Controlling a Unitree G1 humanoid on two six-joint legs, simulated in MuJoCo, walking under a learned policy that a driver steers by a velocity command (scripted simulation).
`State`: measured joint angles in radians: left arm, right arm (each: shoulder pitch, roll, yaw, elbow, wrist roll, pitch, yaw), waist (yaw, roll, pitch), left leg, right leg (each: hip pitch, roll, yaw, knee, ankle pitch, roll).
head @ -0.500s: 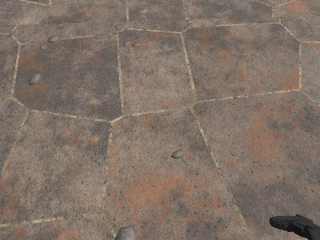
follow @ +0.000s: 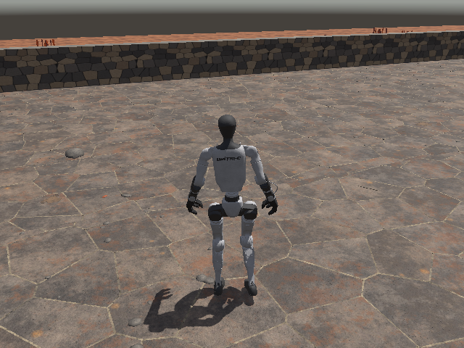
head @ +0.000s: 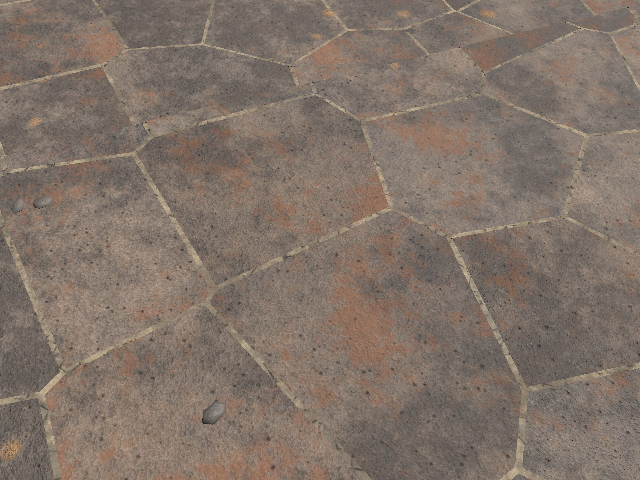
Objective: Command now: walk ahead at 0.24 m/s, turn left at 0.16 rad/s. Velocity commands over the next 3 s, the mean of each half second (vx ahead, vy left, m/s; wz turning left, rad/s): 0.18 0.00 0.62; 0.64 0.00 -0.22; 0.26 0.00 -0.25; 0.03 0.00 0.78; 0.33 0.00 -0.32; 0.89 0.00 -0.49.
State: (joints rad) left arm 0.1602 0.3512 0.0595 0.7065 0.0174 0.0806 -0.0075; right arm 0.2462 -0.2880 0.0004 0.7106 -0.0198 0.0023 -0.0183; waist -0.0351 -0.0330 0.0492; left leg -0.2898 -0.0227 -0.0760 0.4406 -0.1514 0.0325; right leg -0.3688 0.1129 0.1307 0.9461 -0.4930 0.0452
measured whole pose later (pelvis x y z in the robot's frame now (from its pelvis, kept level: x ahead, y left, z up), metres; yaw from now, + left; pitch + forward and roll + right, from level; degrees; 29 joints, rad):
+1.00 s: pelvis +0.33 +0.12 -0.02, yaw +14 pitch +2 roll +2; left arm 0.22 0.29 0.06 0.74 0.04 0.01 -0.09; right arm 0.36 -0.29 -0.05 0.83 -0.04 -0.09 -0.01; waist -0.01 0.01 -0.01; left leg 0.23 -0.02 0.25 0.13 -0.39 -0.02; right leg -0.74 -0.09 -0.08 0.79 -0.04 -0.08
